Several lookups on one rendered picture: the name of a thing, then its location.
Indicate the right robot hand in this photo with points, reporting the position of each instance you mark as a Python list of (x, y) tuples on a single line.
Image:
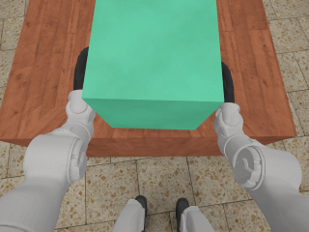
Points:
[(228, 85)]

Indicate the right robot foot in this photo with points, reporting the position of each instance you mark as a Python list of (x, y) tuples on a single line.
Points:
[(181, 205)]

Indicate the robot right forearm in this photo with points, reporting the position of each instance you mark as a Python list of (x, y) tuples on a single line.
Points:
[(230, 136)]

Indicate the robot right shin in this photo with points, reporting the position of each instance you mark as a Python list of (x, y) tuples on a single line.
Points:
[(190, 208)]

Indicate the pedestal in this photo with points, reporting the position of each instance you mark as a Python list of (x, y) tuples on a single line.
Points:
[(53, 34)]

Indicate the robot left forearm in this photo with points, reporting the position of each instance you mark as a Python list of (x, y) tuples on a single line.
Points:
[(79, 123)]

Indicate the left robot hand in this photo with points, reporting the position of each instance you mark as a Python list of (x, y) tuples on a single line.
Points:
[(80, 69)]

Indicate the carton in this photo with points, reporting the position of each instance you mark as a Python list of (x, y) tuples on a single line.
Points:
[(154, 64)]

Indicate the robot right upper arm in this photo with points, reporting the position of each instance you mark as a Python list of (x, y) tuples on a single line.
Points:
[(272, 178)]

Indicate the robot left upper arm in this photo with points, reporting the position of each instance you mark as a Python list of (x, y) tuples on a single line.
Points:
[(52, 164)]

